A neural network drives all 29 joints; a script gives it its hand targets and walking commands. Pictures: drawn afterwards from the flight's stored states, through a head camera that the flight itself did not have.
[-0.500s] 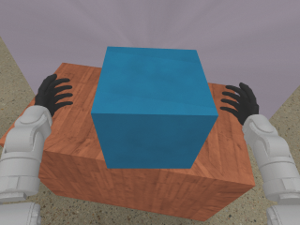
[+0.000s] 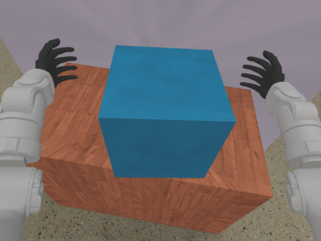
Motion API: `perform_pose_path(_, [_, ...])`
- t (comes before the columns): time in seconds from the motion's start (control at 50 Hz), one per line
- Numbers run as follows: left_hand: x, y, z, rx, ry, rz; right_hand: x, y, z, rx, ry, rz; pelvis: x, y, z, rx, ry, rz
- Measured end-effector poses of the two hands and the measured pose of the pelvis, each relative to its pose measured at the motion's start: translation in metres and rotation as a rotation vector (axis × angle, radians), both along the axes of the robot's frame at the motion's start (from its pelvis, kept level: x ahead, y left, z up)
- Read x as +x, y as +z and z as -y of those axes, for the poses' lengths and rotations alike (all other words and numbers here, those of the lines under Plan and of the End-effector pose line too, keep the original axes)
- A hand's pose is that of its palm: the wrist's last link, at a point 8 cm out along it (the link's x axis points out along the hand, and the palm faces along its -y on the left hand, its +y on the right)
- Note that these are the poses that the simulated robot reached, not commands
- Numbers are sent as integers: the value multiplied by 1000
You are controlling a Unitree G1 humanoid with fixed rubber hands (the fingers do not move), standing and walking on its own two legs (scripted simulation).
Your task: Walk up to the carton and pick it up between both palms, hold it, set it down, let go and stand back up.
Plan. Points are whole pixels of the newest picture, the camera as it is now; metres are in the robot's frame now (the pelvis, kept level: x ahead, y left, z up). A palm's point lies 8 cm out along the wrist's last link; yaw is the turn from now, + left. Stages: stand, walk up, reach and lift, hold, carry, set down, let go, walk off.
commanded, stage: reach and lift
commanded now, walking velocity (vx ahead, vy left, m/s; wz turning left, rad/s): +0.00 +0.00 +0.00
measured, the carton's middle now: (162, 115) +0.48 -0.03 +0.00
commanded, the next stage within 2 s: none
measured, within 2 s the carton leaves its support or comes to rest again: neither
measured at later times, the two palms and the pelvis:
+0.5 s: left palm (63, 101) +0.44 +0.23 +0.11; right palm (248, 108) +0.42 -0.25 +0.11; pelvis +0.00 +0.00 +0.00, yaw +0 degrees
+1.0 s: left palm (73, 120) +0.44 +0.22 +0.04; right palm (239, 122) +0.41 -0.25 +0.05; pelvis -0.01 +0.00 -0.02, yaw +0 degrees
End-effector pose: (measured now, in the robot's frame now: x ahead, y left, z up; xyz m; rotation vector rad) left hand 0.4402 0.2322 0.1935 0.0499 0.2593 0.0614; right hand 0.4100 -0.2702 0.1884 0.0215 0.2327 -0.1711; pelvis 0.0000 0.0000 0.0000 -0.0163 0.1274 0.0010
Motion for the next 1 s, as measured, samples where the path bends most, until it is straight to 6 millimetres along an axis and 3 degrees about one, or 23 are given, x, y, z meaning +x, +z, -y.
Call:
perform_pose_path(0.14, [12, 13, 3, 5, 2, 0, 12, 13, -1, -5, -5, -5, -3, 0, 0, -1, 5, -29])
perform_pose_path(0.22, [16, 9, 4, 11, -2, -9, 16, 9, -2, -11, -8, -21, -3, 0, 1, -1, 7, -33])
perform_pose_path(0.3, [17, -9, 5, 21, -10, -26, 14, -8, -5, -19, -9, -41, -2, 0, 0, 0, 10, -29])
perform_pose_path(0.44, [6, -66, 5, 30, -15, -62, 6, -64, -14, -18, -12, -57, 1, -2, -1, -4, 10, -45])
perform_pose_path(0.52, [1, -88, 5, 32, -2, -63, 6, -88, -20, -10, -12, -48, 1, -4, -2, -9, 7, -81])
perform_pose_path(0.76, [8, -106, 11, 48, 0, -22, 16, -108, -18, -35, -24, -39, 1, -12, 0, -13, 9, -159])
perform_pose_path(1.0, [-3, -151, 14, 45, 4, -24, 3, -142, -19, -43, -18, -43, -10, -25, 3, -8, 4, -247])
